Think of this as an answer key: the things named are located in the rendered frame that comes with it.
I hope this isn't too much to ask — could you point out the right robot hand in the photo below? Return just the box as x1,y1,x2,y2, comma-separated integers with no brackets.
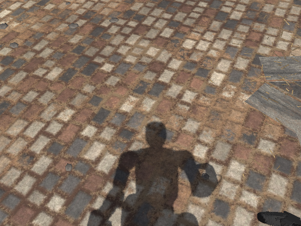
257,211,301,226

